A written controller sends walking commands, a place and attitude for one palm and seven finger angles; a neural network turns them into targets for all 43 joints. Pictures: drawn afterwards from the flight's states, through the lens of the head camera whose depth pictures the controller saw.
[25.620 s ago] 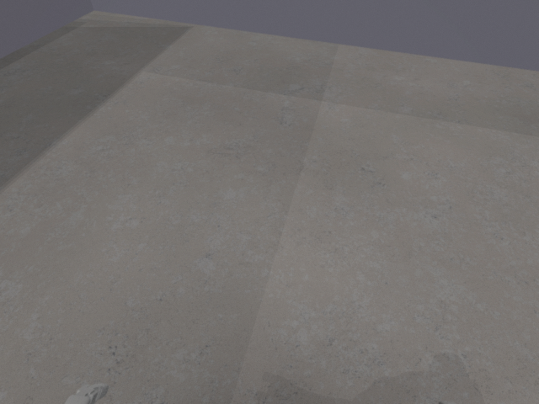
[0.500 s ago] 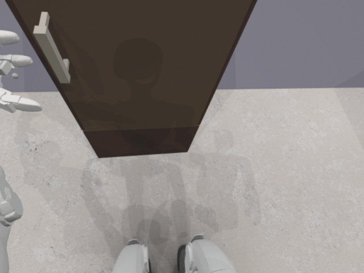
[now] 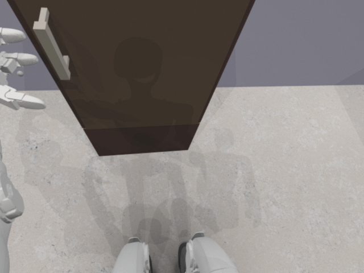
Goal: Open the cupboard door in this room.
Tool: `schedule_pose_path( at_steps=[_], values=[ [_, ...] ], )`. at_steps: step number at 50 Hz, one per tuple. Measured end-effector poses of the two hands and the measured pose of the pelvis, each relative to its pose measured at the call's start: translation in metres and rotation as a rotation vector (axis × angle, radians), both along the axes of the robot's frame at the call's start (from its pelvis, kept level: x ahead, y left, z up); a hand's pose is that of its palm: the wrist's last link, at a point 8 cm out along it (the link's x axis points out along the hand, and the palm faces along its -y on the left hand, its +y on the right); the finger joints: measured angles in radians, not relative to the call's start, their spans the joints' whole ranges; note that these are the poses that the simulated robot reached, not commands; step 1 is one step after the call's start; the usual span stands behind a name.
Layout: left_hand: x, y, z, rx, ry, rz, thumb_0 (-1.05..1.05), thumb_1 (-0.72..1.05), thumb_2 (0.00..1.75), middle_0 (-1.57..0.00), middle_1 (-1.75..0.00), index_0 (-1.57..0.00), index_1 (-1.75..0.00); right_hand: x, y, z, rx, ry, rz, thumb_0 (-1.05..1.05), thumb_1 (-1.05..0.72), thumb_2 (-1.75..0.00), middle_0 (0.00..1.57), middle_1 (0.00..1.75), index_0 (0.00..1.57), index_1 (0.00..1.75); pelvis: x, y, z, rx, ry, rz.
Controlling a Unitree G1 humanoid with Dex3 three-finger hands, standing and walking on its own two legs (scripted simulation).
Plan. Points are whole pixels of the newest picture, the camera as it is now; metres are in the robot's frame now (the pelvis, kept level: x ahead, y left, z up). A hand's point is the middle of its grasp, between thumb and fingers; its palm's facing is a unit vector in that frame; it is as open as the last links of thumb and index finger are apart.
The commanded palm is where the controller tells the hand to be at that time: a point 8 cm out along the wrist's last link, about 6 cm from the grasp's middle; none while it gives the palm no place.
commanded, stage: slide the fingers in behind the handle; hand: left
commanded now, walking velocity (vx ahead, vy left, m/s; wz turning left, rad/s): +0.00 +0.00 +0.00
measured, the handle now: (55, 47) +0.56 +0.23 +0.08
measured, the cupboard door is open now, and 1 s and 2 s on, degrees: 0 0 0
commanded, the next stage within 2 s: close the thumb around the handle in 1.52 s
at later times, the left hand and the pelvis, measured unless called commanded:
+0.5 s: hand (46, 72) +0.50 +0.24 +0.08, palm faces +0.04 -1.00 -0.03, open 14.0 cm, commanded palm +0.48 +0.28 +0.07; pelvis +0.00 -0.01 +0.00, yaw +0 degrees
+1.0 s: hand (66, 72) +0.51 +0.21 +0.07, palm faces +0.04 -1.00 -0.02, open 14.0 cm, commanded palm +0.48 +0.24 +0.07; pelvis +0.01 -0.01 +0.00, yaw +0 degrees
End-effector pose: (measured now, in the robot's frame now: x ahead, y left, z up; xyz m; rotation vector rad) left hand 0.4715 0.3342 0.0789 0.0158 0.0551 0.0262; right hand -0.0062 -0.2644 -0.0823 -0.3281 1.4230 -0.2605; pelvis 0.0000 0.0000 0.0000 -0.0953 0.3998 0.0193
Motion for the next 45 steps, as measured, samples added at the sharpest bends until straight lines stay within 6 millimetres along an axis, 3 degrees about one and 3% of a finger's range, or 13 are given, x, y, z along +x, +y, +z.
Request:
schedule_pose_path(
  at_steps=[17,45],
  values=[
    [0.007,-0.032,-0.001,0.000,-0.030,0.005,-0.01,-0.50,0.30,-0.30,-1.20,-0.30,-1.20,0.001,-0.001,-0.002,0.016,-0.021,-0.016,0.01,-0.91,-0.90,0.20,0.30,0.20,0.30,0.001,-0.002,0.001,0.009,-0.004,-0.009],
    [0.011,-0.068,-0.006,0.008,-0.018,0.009,-0.01,-0.50,0.30,-0.30,-1.20,-0.30,-1.20,0.016,-0.012,-0.008,0.038,-0.058,-0.006,0.01,-0.91,-0.90,0.20,0.30,0.20,0.30,0.005,-0.014,0.001,0.025,-0.009,-0.008]
  ],
)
